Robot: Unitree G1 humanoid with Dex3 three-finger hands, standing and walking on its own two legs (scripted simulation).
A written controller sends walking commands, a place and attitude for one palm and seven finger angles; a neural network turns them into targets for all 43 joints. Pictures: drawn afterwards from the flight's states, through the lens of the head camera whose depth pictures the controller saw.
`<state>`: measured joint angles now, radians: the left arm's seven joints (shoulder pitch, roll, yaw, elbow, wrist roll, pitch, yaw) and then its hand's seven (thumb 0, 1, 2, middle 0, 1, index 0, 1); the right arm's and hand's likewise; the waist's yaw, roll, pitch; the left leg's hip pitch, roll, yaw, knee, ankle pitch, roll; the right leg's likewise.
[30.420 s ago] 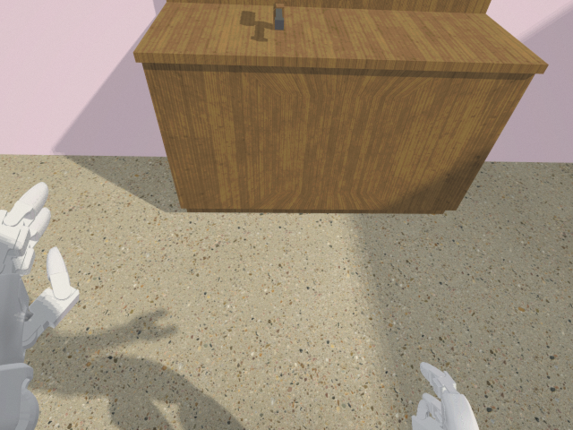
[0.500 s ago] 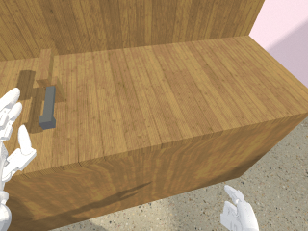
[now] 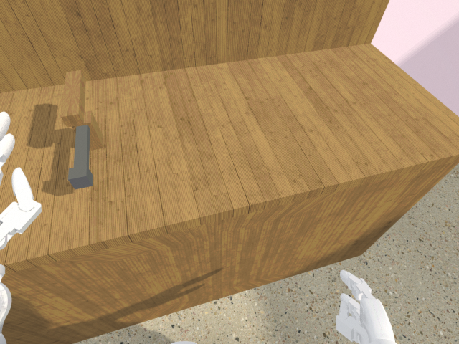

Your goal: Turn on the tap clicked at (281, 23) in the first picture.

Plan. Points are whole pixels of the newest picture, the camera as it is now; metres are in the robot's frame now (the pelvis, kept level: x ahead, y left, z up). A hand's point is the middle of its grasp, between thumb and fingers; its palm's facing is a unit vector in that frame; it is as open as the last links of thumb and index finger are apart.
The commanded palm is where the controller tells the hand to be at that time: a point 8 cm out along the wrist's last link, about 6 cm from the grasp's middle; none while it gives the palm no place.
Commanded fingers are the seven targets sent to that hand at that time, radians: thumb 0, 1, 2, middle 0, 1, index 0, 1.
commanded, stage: come to a stop and stand still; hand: left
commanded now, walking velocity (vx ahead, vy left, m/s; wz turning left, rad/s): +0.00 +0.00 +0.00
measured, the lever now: (80, 177) +0.34 +0.28 +0.09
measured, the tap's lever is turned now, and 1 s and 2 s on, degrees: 0 0 0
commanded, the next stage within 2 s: look again from close up in 0.56 s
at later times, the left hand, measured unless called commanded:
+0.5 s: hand out of the picture +0.19 +0.30 +0.16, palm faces +0.44 -0.84 -0.33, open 7.4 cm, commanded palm +0.13 +0.33 +0.18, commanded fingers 0.00 0.90 0.90 -0.20 -0.30 -0.20 -0.30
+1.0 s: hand (12, 223) +0.22 +0.29 +0.17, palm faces +0.42 -0.83 -0.37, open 7.4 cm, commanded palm +0.15 +0.32 +0.18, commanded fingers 0.00 0.90 0.90 -0.20 -0.30 -0.20 -0.30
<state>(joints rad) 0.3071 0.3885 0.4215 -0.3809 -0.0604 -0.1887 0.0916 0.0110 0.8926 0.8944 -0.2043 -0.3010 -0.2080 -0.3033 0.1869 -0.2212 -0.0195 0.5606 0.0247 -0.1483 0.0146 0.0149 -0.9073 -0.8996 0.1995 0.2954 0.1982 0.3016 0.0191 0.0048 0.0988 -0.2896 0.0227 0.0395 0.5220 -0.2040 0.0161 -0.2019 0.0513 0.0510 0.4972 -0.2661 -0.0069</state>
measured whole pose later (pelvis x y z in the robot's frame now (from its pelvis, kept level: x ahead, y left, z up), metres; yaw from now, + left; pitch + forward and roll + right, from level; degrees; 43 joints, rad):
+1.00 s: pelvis +0.01 +0.03 +0.00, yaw +3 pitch -2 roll -2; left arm 0.42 0.36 0.35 -0.48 -0.02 -0.20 0.12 0.01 0.89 0.89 -0.21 -0.30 -0.21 -0.30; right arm 0.19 -0.19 0.01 0.58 0.02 -0.13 -0.03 0.01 -0.91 -0.90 0.20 0.30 0.20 0.30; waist 0.02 -0.01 0.07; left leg -0.26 -0.02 0.02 0.47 -0.19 0.06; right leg -0.12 0.01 0.03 0.38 -0.23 0.03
